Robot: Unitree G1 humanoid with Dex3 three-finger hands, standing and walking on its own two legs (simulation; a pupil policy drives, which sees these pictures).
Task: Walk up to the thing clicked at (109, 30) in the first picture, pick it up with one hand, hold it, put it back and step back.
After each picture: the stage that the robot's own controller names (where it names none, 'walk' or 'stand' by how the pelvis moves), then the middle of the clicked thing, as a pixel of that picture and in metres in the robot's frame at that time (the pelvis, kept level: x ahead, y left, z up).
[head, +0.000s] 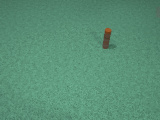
stand; (106, 38) +1.33 -0.27 -0.66
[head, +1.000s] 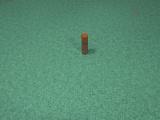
walk; (84, 44) +1.24 +0.06 -0.63
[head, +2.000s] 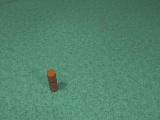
walk; (52, 81) +0.74 +0.24 -0.62
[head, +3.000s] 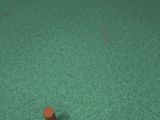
walk; (51, 118) +0.44 +0.23 -0.63
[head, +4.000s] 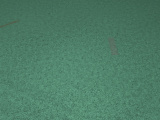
stand; out of the picture +0.37 +0.20 -0.66
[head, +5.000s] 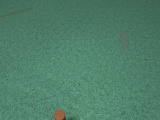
stand; out of the picture +0.41 +0.16 -0.64
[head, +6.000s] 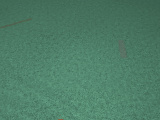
stand; out of the picture +0.40 +0.16 -0.66
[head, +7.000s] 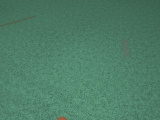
stand; out of the picture +0.40 +0.15 -0.66
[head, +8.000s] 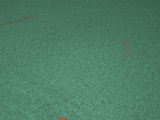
stand; out of the picture +0.40 +0.14 -0.66
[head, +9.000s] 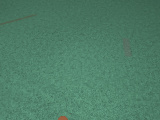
stand; out of the picture +0.40 +0.14 -0.66
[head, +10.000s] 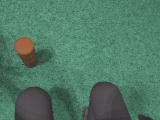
go down; (27, 55) +0.47 +0.18 -0.31
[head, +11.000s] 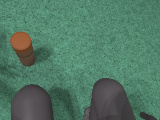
approach; (25, 52) +0.48 +0.19 -0.26
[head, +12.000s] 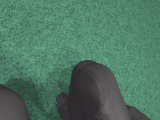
close in; out of the picture +0.47 +0.24 -0.17
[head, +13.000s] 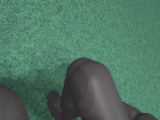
close; out of the picture +0.46 +0.25 -0.16
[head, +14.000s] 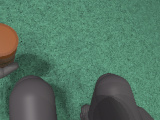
lift; (1, 54) +0.37 +0.25 -0.07
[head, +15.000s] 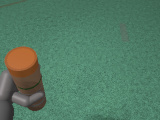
hold; (30, 84) +0.32 +0.16 +0.07
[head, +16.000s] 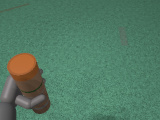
hold; (33, 88) +0.31 +0.17 +0.04
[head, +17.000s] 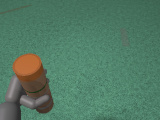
hold; (37, 88) +0.31 +0.16 +0.04
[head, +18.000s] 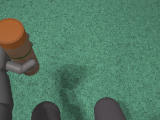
crouch; (21, 53) +0.43 +0.18 -0.02
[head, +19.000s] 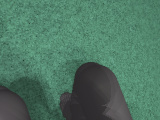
lower; out of the picture +0.48 +0.25 -0.15
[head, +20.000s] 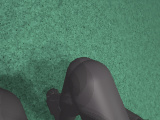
lower; out of the picture +0.47 +0.28 -0.17
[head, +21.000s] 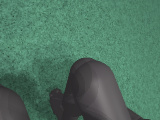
lower; out of the picture +0.46 +0.28 -0.17
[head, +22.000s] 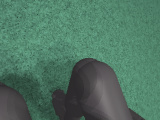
lower; out of the picture +0.46 +0.27 -0.17
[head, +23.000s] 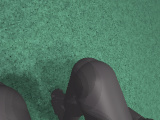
rest; out of the picture +0.45 +0.27 -0.17
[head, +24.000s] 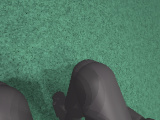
open; out of the picture +0.45 +0.25 -0.17
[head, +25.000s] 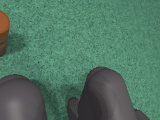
stand; out of the picture +0.46 +0.23 -0.19
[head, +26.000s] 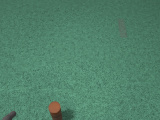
stand; (56, 113) +0.41 +0.15 -0.56
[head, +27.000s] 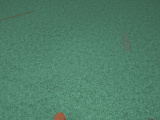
stand; out of the picture +0.41 +0.15 -0.60
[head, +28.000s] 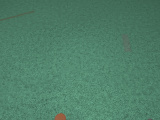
stand; out of the picture +0.41 +0.14 -0.60
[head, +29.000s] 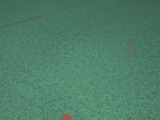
stand; out of the picture +0.43 +0.13 -0.65
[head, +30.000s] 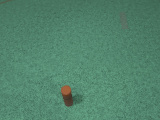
walk; (67, 96) +0.53 +0.14 -0.63
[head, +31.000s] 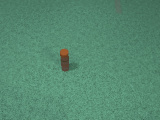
walk; (64, 60) +0.84 +0.12 -0.63
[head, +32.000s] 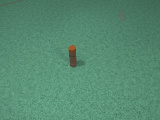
stand; (72, 56) +1.07 +0.13 -0.63
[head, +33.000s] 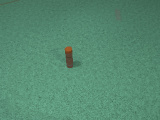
stand; (69, 57) +1.06 +0.14 -0.66
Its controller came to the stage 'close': yes
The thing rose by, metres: 0.69
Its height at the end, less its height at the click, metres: +0.00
